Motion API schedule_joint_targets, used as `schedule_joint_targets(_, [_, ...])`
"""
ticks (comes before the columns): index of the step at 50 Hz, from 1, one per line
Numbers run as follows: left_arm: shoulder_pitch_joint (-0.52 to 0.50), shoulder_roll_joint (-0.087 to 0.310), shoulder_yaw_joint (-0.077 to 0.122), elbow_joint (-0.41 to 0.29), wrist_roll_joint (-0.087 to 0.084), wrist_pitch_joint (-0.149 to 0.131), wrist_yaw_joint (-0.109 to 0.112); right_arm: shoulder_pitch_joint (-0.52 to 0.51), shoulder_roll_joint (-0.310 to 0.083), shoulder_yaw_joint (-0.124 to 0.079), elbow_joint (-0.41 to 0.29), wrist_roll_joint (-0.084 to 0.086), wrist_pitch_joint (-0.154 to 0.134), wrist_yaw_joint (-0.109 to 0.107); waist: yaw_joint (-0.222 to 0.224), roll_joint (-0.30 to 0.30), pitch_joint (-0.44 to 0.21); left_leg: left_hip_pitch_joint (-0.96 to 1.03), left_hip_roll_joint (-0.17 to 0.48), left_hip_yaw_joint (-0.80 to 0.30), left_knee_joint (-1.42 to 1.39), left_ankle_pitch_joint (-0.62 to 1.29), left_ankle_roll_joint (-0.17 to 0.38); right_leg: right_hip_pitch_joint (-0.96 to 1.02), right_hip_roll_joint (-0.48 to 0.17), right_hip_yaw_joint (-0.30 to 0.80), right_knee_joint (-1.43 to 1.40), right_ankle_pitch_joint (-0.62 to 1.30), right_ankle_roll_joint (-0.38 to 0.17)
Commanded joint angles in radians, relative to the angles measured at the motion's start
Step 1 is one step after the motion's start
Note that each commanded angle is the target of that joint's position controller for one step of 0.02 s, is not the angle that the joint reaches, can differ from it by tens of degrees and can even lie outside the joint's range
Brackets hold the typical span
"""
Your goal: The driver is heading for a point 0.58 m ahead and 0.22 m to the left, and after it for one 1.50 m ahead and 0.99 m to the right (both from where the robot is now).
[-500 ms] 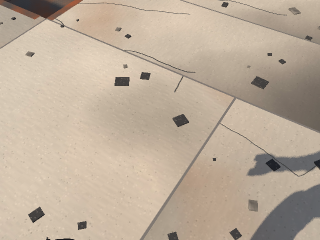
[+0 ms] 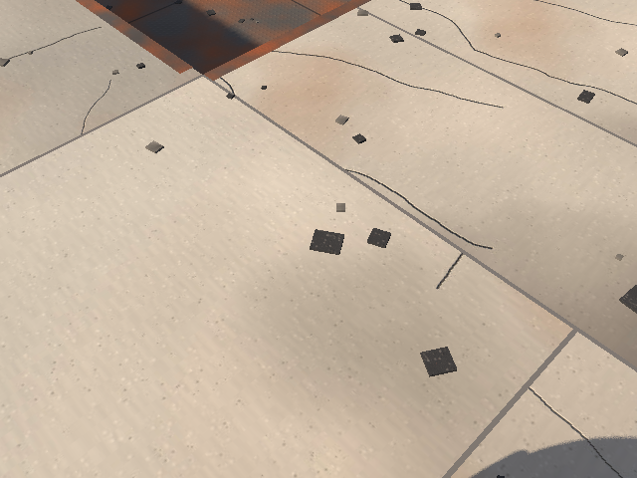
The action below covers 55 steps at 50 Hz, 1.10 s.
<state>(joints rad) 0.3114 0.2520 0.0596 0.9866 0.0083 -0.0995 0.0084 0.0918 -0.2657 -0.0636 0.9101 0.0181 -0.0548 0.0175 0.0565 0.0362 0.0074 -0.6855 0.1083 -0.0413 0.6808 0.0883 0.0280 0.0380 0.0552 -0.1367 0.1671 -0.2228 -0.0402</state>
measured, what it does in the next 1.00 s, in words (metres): walks ahead, turning left: left foot, then right foot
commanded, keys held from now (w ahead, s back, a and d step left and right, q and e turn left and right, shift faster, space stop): w+q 0.62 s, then w+e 0.38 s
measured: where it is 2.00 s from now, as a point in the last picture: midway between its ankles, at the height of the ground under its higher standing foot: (294, 248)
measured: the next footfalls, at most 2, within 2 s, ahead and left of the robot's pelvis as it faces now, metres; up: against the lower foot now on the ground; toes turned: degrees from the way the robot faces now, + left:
left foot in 0.16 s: +0.27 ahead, +0.14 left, +0.00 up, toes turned +8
right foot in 0.64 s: +0.60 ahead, +0.02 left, +0.00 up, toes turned +25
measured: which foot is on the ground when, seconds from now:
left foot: up 0.00-0.14, down 0.16-0.64, up 0.66-1.00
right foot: down 0.00-0.16, up 0.18-0.62, down 0.64-1.00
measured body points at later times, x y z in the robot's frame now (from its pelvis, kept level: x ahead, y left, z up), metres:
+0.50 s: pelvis +0.30 +0.07 +0.00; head +0.33 +0.10 +0.45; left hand +0.44 +0.37 -0.09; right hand +0.41 -0.19 -0.11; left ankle +0.23 +0.13 -0.74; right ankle +0.53 -0.06 -0.69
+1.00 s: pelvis +0.57 +0.13 +0.00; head +0.60 +0.14 +0.45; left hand +0.46 +0.39 -0.13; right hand +0.87 -0.01 -0.07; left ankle +0.66 +0.32 -0.72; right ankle +0.56 +0.00 -0.74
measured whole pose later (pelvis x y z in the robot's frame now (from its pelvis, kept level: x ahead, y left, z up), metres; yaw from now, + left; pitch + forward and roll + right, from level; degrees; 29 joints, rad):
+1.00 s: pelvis +0.57 +0.13 +0.00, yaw +18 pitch +2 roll -1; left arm 0.41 0.28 0.07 0.88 -0.03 -0.06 0.00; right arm 0.04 -0.27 -0.04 0.69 0.01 -0.09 0.01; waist 0.12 0.02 0.02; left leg -0.53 0.03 -0.08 0.55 -0.07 -0.02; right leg -0.12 0.05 0.11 0.34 -0.26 -0.02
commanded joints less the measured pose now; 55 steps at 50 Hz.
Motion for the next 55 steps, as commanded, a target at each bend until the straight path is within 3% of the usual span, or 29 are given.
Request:
schedule_joint_targets(1, [0.02, 0.154, 0.031, -0.028, -0.008, 0.002, 0.008, -0.136, -0.037, 0.003, -0.1, 0.001, -0.011, 0.019, 0.018, -0.066, 0.09, -0.013, -0.013, 0.029, -0.065, 0.004, 0.016, -0.016, -0.304, 0.037, -0.057, 0.256, -0.119])
schedule_joint_targets(3, [0.026, 0.167, 0.037, -0.024, -0.014, 0.018, 0.01, -0.159, -0.044, 0.003, -0.129, 0.002, -0.011, 0.033, 0.014, -0.075, 0.095, -0.027, -0.026, 0.053, -0.088, -0.089, 0.038, 0.062, -0.332, 0.02, 0.002, 0.352, -0.107])
schedule_joint_targets(5, [-0.001, 0.196, 0.046, -0.037, -0.019, 0.033, 0.018, -0.123, -0.074, -0.01, -0.146, 0.001, -0.009, 0.045, -0.024, -0.108, 0.054, 0.064, -0.075, 0.113, -0.089, -0.203, 0.07, 0.098, -0.342, -0.012, 0.123, 0.674, -0.085])
schedule_joint_targets(7, [-0.033, 0.207, 0.047, -0.056, -0.018, 0.053, 0.029, 0.1, -0.141, -0.052, -0.103, 0.004, -0.005, 0.043, -0.15, -0.116, -0.079, 0.367, -0.161, 0.163, -0.126, -0.219, 0.121, 0.044, -0.302, -0.061, 0.437, 0.924, -0.043])
schedule_joint_targets(8, [-0.025, 0.194, 0.038, -0.079, -0.008, 0.051, 0.035, 0.279, -0.226, -0.089, -0.065, 0.005, 0.001, 0.026, -0.22, -0.034, -0.182, 0.679, -0.085, -0.005, -0.146, -0.218, 0.179, -0.181, -0.261, -0.067, 0.73, 0.716, -0.002])
schedule_joint_targets(9, [0.061, 0.046, -0.008, -0.126, 0.022, 0.02, 0.013, 0.31, -0.318, -0.106, -0.061, 0.016, 0.004, 0.015, -0.124, 0.22, -0.271, 1.027, 0.168, -0.558, -0.229, -0.369, 0.363, -0.644, -0.048, -0.017, 1.096, -0.16, 0.072])
schedule_joint_targets(10, [-0.013, 0.1, -0.003, -0.139, -0.016, -0.027, -0.003, 0.335, -0.26, -0.083, -0.078, 0.007, -0.003, 0.014, -0.167, 0.15, -0.374, 1.115, 0.229, -0.802, -0.379, -0.455, 0.4, -0.787, -0.006, 0.204, 1.236, -0.355, 0.057])
schedule_joint_targets(11, [-0.103, 0.149, 0.01, -0.167, -0.052, -0.055, -0.014, 0.303, -0.202, -0.068, -0.079, -0.002, -0.011, 0.01, -0.184, 0.11, -0.254, 1.05, 0.198, -0.651, -0.388, -0.389, 0.345, -0.879, -0.068, 0.233, 1.237, -0.278, 0.03])
schedule_joint_targets(12, [-0.137, 0.147, 0.008, -0.174, -0.048, -0.068, -0.011, 0.242, -0.168, -0.06, -0.095, -0.001, -0.018, 0.008, -0.154, 0.022, -0.173, 0.913, 0.153, -0.517, -0.386, -0.305, 0.307, -0.858, -0.116, 0.224, 1.161, -0.191, 0.015])
schedule_joint_targets(13, [-0.151, 0.149, 0.016, -0.171, -0.023, -0.069, -0.004, 0.168, -0.137, -0.051, -0.114, -0.004, -0.021, 0.009, -0.111, -0.033, -0.109, 0.753, 0.118, -0.424, -0.401, -0.206, 0.283, -0.79, -0.148, 0.22, 1.063, -0.141, 0.021])
schedule_joint_targets(14, [-0.142, 0.16, 0.025, -0.17, -0.009, -0.056, 0.001, 0.123, -0.108, -0.04, -0.133, -0.012, -0.023, 0.007, -0.073, -0.028, -0.085, 0.647, 0.09, -0.367, -0.426, -0.128, 0.274, -0.71, -0.171, 0.226, 1.004, -0.111, 0.026])
schedule_joint_targets(18, [-0.173, 0.116, 0.023, -0.203, 0.007, -0.015, 0.008, 0.139, -0.157, -0.05, -0.146, -0.005, -0.024, -0.016, -0.045, -0.012, -0.028, 0.477, 0.048, -0.27, -0.481, -0.01, 0.275, -0.653, -0.165, 0.194, 0.786, -0.017, 0.084])
schedule_joint_targets(22, [-0.323, 0.079, 0.007, -0.252, 0.003, -0.018, -0.002, 0.197, -0.172, -0.056, -0.14, 0.002, -0.012, -0.033, -0.102, 0.023, 0.003, 0.405, -0.033, -0.188, -0.468, -0.079, 0.204, -0.57, -0.098, 0.172, 0.461, 0.277, 0.099])
schedule_joint_targets(26, [-0.407, 0.103, 0.009, -0.297, -0.015, -0.026, -0.016, 0.265, -0.162, -0.054, -0.118, 0.009, -0.002, -0.034, -0.135, 0.046, 0.006, 0.47, -0.005, -0.266, -0.412, -0.162, 0.176, -0.526, -0.064, 0.195, 0.332, 0.33, 0.085])
schedule_joint_targets(29, [-0.382, 0.144, 0.021, -0.302, -0.018, -0.041, -0.025, 0.27, -0.162, -0.056, -0.123, 0.005, 0.008, -0.043, -0.109, 0.072, -0.005, 0.573, 0.033, -0.353, -0.311, -0.138, 0.163, -0.498, -0.062, 0.216, 0.29, 0.21, 0.055])
schedule_joint_targets(31, [-0.232, 0.182, 0.04, -0.267, -0.01, -0.052, -0.021, 0.246, -0.136, -0.046, -0.143, -0.001, 0.012, -0.042, -0.028, 0.083, -0.078, 0.557, -0.017, -0.345, -0.17, -0.032, 0.128, -0.281, -0.068, 0.197, 0.245, 0.186, 0.005])
schedule_joint_targets(32, [-0.072, 0.226, 0.052, -0.243, 0.009, -0.055, -0.017, 0.238, -0.086, -0.025, -0.158, -0.015, 0.007, -0.037, 0.042, 0.026, -0.215, 0.472, -0.064, -0.265, 0.061, -0.076, 0.095, -0.042, -0.195, 0.297, 0.292, 0.169, -0.059])
schedule_joint_targets(33, [0.071, 0.312, 0.077, -0.2, 0.023, -0.042, -0.016, 0.398, -0.019, -0.006, -0.163, 0.005, -0.007, -0.034, 0.004, -0.252, -0.363, 0.134, -0.211, -0.134, 0.409, -0.404, 0.013, 0.329, -0.41, 0.72, 0.251, 0.013, -0.235])
schedule_joint_targets(34, [0.102, 0.25, 0.067, -0.169, -0.013, -0.034, -0.028, 0.43, -0.073, -0.006, -0.142, 0.02, -0.015, -0.033, 0.011, -0.335, -0.352, -0.039, -0.19, -0.14, 0.571, -0.672, -0.001, 0.358, -0.467, 0.968, 0.144, -0.213, -0.279])
schedule_joint_targets(35, [0.034, 0.172, 0.044, -0.191, -0.025, -0.031, -0.029, 0.324, -0.149, -0.022, -0.154, 0.02, -0.018, -0.03, 0.03, -0.209, -0.19, -0.106, -0.143, -0.157, 0.627, -0.606, 0.002, 0.236, -0.414, 0.852, 0.123, -0.278, -0.235])
schedule_joint_targets(36, [-0.032, 0.147, 0.033, -0.208, -0.016, -0.021, -0.03, 0.223, -0.151, -0.021, -0.178, 0.007, -0.021, -0.03, 0.021, -0.124, -0.102, -0.098, -0.1, -0.105, 0.612, -0.534, 0.004, 0.105, -0.363, 0.716, 0.113, -0.205, -0.204])
schedule_joint_targets(38, [-0.094, 0.122, 0.018, -0.216, -0.001, -0.012, -0.033, 0.147, -0.133, -0.025, -0.206, -0.023, -0.033, -0.028, -0.024, -0.1, -0.008, -0.031, -0.039, -0.067, 0.47, -0.443, 0.005, -0.098, -0.291, 0.576, 0.074, 0.033, -0.192])
schedule_joint_targets(40, [-0.086, 0.121, 0.016, -0.211, -0.008, -0.009, -0.033, 0.16, -0.09, -0.017, -0.215, -0.024, -0.037, -0.024, -0.051, -0.133, -0.025, 0.041, -0.032, -0.04, 0.355, -0.446, -0.006, -0.156, -0.254, 0.519, 0.056, 0.169, -0.2])
schedule_joint_targets(44, [-0.054, 0.196, 0.041, -0.201, -0.03, 0.004, -0.012, 0.042, -0.04, 0.011, -0.253, -0.026, -0.044, -0.016, -0.033, -0.132, -0.022, 0.169, -0.063, 0.006, 0.038, -0.282, -0.042, -0.267, -0.217, 0.413, 0.024, 0.211, -0.196])
schedule_joint_targets(49, [0.039, 0.197, 0.043, -0.178, -0.041, 0.026, -0.005, -0.071, -0.084, 0.004, -0.287, -0.005, -0.054, -0.005, -0.006, -0.134, -0.01, 0.3, -0.108, -0.012, -0.153, -0.113, -0.054, -0.274, -0.219, 0.442, 0.067, 0.121, -0.151])
schedule_joint_targets(51, [0.044, 0.197, 0.043, -0.179, -0.04, 0.034, 0.0, -0.049, -0.107, -0.008, -0.285, -0.003, -0.061, -0.006, -0.037, -0.138, -0.015, 0.393, -0.106, -0.014, -0.21, -0.125, -0.036, -0.278, -0.218, 0.472, 0.12, 0.065, -0.123])
schedule_joint_targets(53, [0.036, 0.147, 0.027, -0.192, -0.029, 0.034, 0.001, 0.093, -0.154, -0.032, -0.255, -0.012, -0.064, -0.019, -0.117, -0.127, -0.074, 0.622, -0.052, -0.04, -0.242, -0.184, 0.01, -0.357, -0.146, 0.443, 0.288, 0.058, -0.072])
schedule_joint_targets(54, [0.03, 0.077, 0.004, -0.218, -0.012, 0.029, -0.001, 0.253, -0.222, -0.051, -0.238, -0.026, -0.062, -0.029, -0.182, 0.009, -0.198, 0.844, 0.135, -0.216, -0.246, -0.249, 0.071, -0.484, -0.071, 0.344, 0.59, -0.093, -0.026])
schedule_joint_targets(55, [0.134, 0.038, -0.009, -0.259, -0.037, 0.013, 0.001, 0.313, -0.295, -0.069, -0.209, -0.03, -0.041, -0.024, -0.133, 0.313, -0.285, 1.016, 0.337, -0.615, -0.352, -0.462, 0.211, -0.756, 0.001, 0.233, 0.863, -0.383, 0.006])
Velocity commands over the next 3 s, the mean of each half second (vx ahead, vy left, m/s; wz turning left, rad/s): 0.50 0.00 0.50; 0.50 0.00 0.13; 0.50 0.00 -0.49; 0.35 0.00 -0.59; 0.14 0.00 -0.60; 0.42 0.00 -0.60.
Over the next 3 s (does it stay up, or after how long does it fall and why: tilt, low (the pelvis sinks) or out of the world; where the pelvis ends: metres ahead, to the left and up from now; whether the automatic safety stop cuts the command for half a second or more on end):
stays up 1.33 0.00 -0.01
